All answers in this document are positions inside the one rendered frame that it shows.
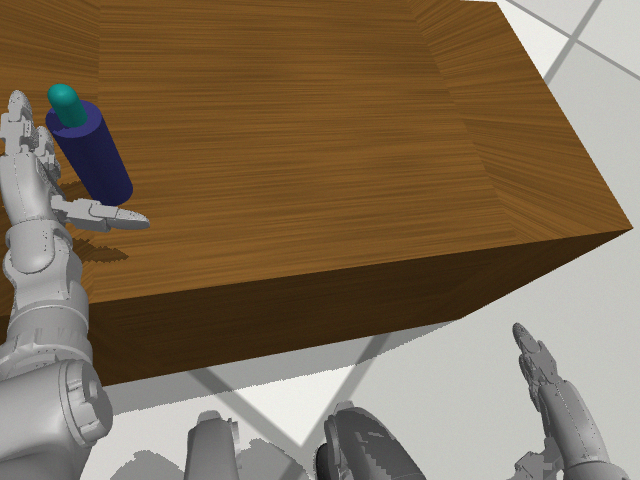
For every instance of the bottle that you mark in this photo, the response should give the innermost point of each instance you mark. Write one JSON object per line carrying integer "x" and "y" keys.
{"x": 82, "y": 134}

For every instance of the right robot arm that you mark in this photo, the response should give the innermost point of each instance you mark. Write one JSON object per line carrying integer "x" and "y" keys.
{"x": 595, "y": 470}

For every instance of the right robot hand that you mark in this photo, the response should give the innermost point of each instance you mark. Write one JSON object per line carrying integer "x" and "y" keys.
{"x": 572, "y": 435}

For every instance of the left robot hand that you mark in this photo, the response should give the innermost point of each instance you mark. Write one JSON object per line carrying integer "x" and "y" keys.
{"x": 28, "y": 176}

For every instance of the left robot arm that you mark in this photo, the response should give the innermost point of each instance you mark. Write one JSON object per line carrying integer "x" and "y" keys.
{"x": 53, "y": 408}

